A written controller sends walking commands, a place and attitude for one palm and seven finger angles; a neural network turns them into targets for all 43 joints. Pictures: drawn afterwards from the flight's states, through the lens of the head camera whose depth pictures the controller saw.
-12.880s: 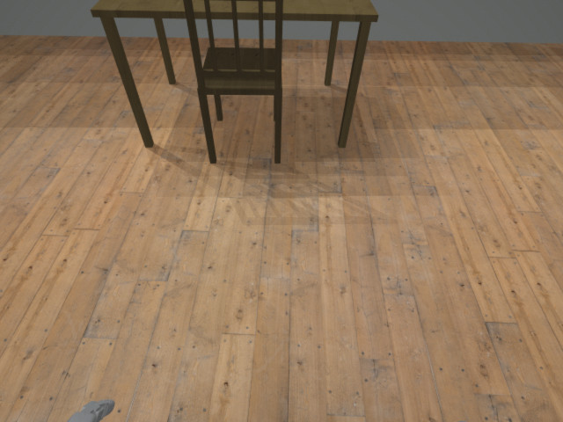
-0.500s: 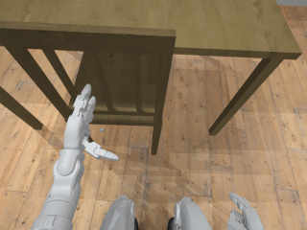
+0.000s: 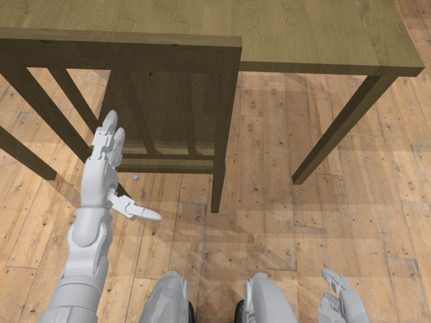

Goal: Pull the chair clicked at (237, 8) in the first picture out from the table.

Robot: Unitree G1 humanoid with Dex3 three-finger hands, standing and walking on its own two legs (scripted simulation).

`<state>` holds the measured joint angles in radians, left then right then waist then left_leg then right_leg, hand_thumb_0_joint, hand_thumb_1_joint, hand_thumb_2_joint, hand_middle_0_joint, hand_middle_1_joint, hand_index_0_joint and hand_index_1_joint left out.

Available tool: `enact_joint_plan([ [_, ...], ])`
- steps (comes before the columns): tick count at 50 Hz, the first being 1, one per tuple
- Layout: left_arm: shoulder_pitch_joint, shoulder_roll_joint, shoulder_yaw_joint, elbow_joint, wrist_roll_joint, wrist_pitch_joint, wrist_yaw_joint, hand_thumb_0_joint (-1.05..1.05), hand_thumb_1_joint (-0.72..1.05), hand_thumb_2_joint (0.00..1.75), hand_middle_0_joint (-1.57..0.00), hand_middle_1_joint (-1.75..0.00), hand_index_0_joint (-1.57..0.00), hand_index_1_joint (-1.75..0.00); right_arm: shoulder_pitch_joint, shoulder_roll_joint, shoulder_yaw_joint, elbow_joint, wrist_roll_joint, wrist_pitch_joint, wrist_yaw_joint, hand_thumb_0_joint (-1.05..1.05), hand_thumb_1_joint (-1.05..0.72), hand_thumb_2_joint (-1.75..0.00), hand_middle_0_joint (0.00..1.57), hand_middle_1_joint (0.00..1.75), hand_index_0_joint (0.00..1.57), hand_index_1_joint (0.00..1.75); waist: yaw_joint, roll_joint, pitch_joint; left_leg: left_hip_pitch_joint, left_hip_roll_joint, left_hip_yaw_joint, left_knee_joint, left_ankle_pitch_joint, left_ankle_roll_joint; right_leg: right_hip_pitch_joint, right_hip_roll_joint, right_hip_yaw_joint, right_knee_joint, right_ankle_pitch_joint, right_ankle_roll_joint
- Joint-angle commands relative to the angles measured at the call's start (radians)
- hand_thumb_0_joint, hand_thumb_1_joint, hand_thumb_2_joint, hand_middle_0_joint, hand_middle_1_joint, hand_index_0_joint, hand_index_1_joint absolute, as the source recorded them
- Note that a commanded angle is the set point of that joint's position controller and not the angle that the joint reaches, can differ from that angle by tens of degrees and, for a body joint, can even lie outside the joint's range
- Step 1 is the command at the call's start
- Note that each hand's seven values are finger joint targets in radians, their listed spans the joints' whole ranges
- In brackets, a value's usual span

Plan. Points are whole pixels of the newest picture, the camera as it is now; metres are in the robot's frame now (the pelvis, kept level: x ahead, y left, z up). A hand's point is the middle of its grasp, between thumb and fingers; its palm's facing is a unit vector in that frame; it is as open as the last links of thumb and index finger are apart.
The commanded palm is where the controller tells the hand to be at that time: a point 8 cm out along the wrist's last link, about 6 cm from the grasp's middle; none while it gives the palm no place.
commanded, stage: aim the fingers beside a spindle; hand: left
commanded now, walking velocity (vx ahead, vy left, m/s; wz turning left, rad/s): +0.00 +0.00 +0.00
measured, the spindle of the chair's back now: (138, 117) +0.50 +0.17 +0.00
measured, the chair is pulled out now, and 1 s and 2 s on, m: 0.00 0.00 0.00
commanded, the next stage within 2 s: push the fingers through the gap in 0.50 s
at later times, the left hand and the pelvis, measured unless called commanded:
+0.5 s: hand (131, 186) +0.35 +0.16 +0.01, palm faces +0.00 -1.00 -0.04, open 16.9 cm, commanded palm +0.32 +0.20 +0.02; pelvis +0.00 -0.01 +0.00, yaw +1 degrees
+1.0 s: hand (139, 167) +0.38 +0.14 +0.03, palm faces -0.03 -1.00 -0.03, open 16.9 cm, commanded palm +0.36 +0.20 +0.02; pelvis +0.00 +0.00 +0.00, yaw +0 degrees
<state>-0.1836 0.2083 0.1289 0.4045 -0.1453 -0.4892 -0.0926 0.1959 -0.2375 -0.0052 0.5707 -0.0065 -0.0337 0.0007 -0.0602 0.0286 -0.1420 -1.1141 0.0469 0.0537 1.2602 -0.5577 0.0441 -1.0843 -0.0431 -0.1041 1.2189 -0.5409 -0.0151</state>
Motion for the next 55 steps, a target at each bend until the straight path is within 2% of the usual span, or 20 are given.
enact_joint_plan([
  [1,-0.091,0.101,0.040,-0.113,-0.020,-0.033,-0.001,0.00,-0.50,0.30,-0.06,-0.08,-0.06,-0.08,0.054,-0.150,-0.047,-0.099,0.013,-0.025,-0.003,0.00,-0.90,-0.90,0.20,0.30,0.20,0.30,-0.001,-0.018,-0.415,0.323,-0.023,-0.097,-0.176,0.419,-0.030,0.255,0.045,0.049,-0.148,0.355,-0.008],
  [4,-0.103,0.017,-0.041,-0.022,-0.028,0.008,-0.041,0.00,-0.50,0.30,-0.06,-0.08,-0.06,-0.08,0.054,-0.160,-0.049,-0.097,0.022,-0.018,-0.002,0.00,-0.90,-0.90,0.20,0.30,0.20,0.30,-0.031,-0.076,-0.314,0.245,-0.027,-0.093,-0.174,0.313,-0.026,0.212,0.042,0.045,-0.164,0.292,-0.004],
  [6,-0.130,0.021,-0.043,-0.035,-0.037,0.004,-0.057,0.00,-0.50,0.30,-0.06,-0.08,-0.06,-0.08,0.050,-0.164,-0.049,-0.104,0.025,-0.021,-0.005,0.00,-0.90,-0.90,0.20,0.30,0.20,0.30,-0.030,-0.073,-0.310,0.232,-0.031,-0.090,-0.168,0.296,-0.021,0.216,0.039,0.051,-0.168,0.282,-0.007],
  [12,-0.194,0.170,0.060,-0.392,-0.030,-0.120,0.007,0.00,-0.50,0.30,-0.06,-0.08,-0.06,-0.08,0.047,-0.145,-0.057,-0.116,0.005,-0.044,-0.013,0.00,-0.90,-0.90,0.20,0.30,0.20,0.30,0.029,0.100,-0.549,0.448,-0.025,-0.099,-0.164,0.508,-0.033,0.265,0.036,0.065,-0.132,0.398,-0.015],
  [16,-0.123,0.172,0.092,-0.229,-0.003,-0.104,0.039,0.00,-0.50,0.30,-0.06,-0.08,-0.06,-0.08,0.044,-0.140,-0.048,-0.086,0.000,-0.037,-0.008,0.00,-0.90,-0.90,0.20,0.30,0.20,0.30,0.006,0.019,-0.410,0.323,-0.028,-0.094,-0.164,0.422,-0.029,0.257,0.041,0.059,-0.137,0.359,-0.009],
  [19,-0.090,0.074,0.020,-0.048,-0.005,-0.044,0.000,0.00,-0.50,0.30,-0.06,-0.08,-0.06,-0.08,0.033,-0.149,-0.045,-0.087,0.009,-0.026,-0.002,0.00,-0.90,-0.90,0.20,0.30,0.20,0.30,-0.017,-0.046,-0.308,0.223,-0.035,-0.083,-0.165,0.279,-0.028,0.221,0.042,0.058,-0.157,0.271,-0.005],
  [21,-0.106,0.055,0.002,0.019,-0.023,-0.010,-0.042,0.00,-0.50,0.30,-0.06,-0.08,-0.06,-0.08,0.033,-0.161,-0.044,-0.095,0.020,-0.024,-0.005,0.00,-0.90,-0.90,0.20,0.30,0.20,0.30,-0.025,-0.069,-0.276,0.183,-0.040,-0.077,-0.163,0.225,-0.023,0.215,0.040,0.065,-0.176,0.228,-0.007],
  [24,-0.168,0.064,-0.010,-0.086,-0.049,-0.019,-0.084,0.00,-0.50,0.30,-0.06,-0.08,-0.06,-0.08,0.030,-0.163,-0.051,-0.116,0.025,-0.031,-0.012,0.00,-0.90,-0.90,0.20,0.30,0.20,0.30,-0.012,-0.034,-0.380,0.239,-0.039,-0.078,-0.156,0.263,-0.019,0.244,0.035,0.074,-0.172,0.260,-0.008],
  [25,-0.204,0.076,-0.015,-0.168,-0.053,-0.038,-0.085,0.00,-0.50,0.30,-0.06,-0.08,-0.06,-0.08,0.027,-0.161,-0.052,-0.122,0.023,-0.037,-0.015,0.00,-0.90,-0.90,0.20,0.30,0.20,0.30,-0.003,0.017,-0.433,0.284,-0.037,-0.083,-0.156,0.306,-0.020,0.252,0.034,0.075,-0.162,0.288,-0.011],
  [28,-0.222,0.149,0.034,-0.372,-0.061,-0.095,-0.047,0.00,-0.50,0.30,-0.06,-0.08,-0.06,-0.08,0.034,-0.150,-0.055,-0.122,0.014,-0.053,-0.023,0.00,-0.90,-0.90,0.20,0.30,0.20,0.30,0.018,0.080,-0.557,0.415,-0.030,-0.096,-0.161,0.444,-0.026,0.289,0.035,0.073,-0.147,0.372,-0.011],
  [30,-0.169,0.181,0.079,-0.365,-0.051,-0.108,-0.009,0.00,-0.50,0.30,-0.06,-0.08,-0.06,-0.08,0.034,-0.143,-0.050,-0.109,0.009,-0.056,-0.021,0.00,-0.90,-0.90,0.20,0.30,0.20,0.30,0.023,0.063,-0.524,0.402,-0.028,-0.095,-0.166,0.457,-0.027,0.291,0.038,0.069,-0.146,0.378,-0.010],
  [31,-0.177,0.202,0.106,-0.302,-0.039,-0.105,0.010,0.00,-0.50,0.30,-0.06,-0.08,-0.06,-0.08,0.037,-0.146,-0.047,-0.090,0.005,-0.053,-0.023,0.00,-0.90,-0.90,0.20,0.30,0.20,0.30,0.008,0.030,-0.480,0.352,-0.028,-0.096,-0.154,0.432,-0.024,0.268,0.040,0.066,-0.140,0.365,-0.006],
  [33,-0.214,0.140,0.067,-0.134,-0.014,-0.084,0.023,0.00,-0.50,0.30,-0.06,-0.08,-0.06,-0.08,0.033,-0.142,-0.040,-0.066,0.004,-0.046,-0.017,0.00,-0.90,-0.90,0.20,0.30,0.20,0.30,-0.032,-0.031,-0.339,0.236,-0.031,-0.091,-0.143,0.298,-0.024,0.205,0.041,0.063,-0.146,0.270,0.001],
  [35,-0.252,0.133,0.066,-0.029,-0.005,-0.061,0.013,0.00,-0.50,0.30,-0.06,-0.08,-0.06,-0.08,0.035,-0.153,-0.040,-0.061,0.007,-0.041,-0.017,0.00,-0.90,-0.90,0.20,0.30,0.20,0.30,-0.038,-0.056,-0.286,0.168,-0.038,-0.086,-0.143,0.200,-0.023,0.183,0.040,0.069,-0.159,0.184,-0.001],
  [37,-0.265,0.105,0.032,0.009,-0.003,-0.032,-0.012,0.00,-0.50,0.30,-0.06,-0.08,-0.06,-0.08,0.036,-0.160,-0.041,-0.075,0.013,-0.036,-0.016,0.00,-0.90,-0.90,0.20,0.30,0.20,0.30,-0.033,-0.011,-0.305,0.200,-0.039,-0.083,-0.159,0.199,-0.023,0.176,0.039,0.068,-0.168,0.181,-0.007],
  [40,-0.315,0.116,0.024,-0.081,-0.029,-0.014,-0.049,0.00,-0.50,0.30,-0.06,-0.08,-0.06,-0.08,0.052,-0.167,-0.047,-0.095,0.017,-0.035,-0.018,0.00,-0.90,-0.90,0.20,0.30,0.20,0.30,-0.010,0.046,-0.449,0.308,-0.035,-0.089,-0.170,0.308,-0.027,0.237,0.038,0.068,-0.164,0.273,-0.014],
  [42,-0.342,0.122,0.018,-0.141,-0.044,-0.020,-0.059,0.00,-0.50,0.30,-0.06,-0.08,-0.06,-0.08,0.057,-0.164,-0.048,-0.097,0.019,-0.038,-0.021,0.00,-0.90,-0.90,0.20,0.30,0.20,0.30,-0.016,0.051,-0.514,0.362,-0.031,-0.094,-0.163,0.378,-0.026,0.256,0.040,0.070,-0.164,0.328,-0.010],
  [45,-0.383,0.161,0.065,-0.163,-0.047,-0.050,-0.034,0.00,-0.50,0.30,-0.06,-0.08,-0.06,-0.08,0.068,-0.157,-0.048,-0.074,0.014,-0.043,-0.026,0.00,-0.90,-0.90,0.20,0.30,0.20,0.30,-0.017,0.035,-0.502,0.353,-0.028,-0.098,-0.161,0.403,-0.026,0.266,0.041,0.068,-0.158,0.348,-0.006],
  [49,-0.408,0.163,0.094,-0.001,-0.013,-0.065,0.010,0.00,-0.50,0.30,-0.06,-0.08,-0.06,-0.08,0.076,-0.155,-0.043,-0.043,0.005,-0.036,-0.021,0.00,-0.90,-0.90,0.20,0.30,0.20,0.30,-0.034,-0.009,-0.388,0.257,-0.030,-0.096,-0.154,0.321,-0.027,0.203,0.044,0.061,-0.146,0.281,-0.003],
  [55,-0.451,0.131,0.051,0.053,0.008,-0.052,-0.002,0.00,-0.50,0.30,-0.06,-0.08,-0.06,-0.08,0.095,-0.166,-0.049,-0.057,0.005,-0.015,-0.004,0.00,-0.90,-0.90,0.20,0.30,0.20,0.30,-0.033,0.039,-0.428,0.312,-0.029,-0.097,-0.167,0.345,-0.034,0.184,0.043,0.057,-0.148,0.284,-0.011],
])
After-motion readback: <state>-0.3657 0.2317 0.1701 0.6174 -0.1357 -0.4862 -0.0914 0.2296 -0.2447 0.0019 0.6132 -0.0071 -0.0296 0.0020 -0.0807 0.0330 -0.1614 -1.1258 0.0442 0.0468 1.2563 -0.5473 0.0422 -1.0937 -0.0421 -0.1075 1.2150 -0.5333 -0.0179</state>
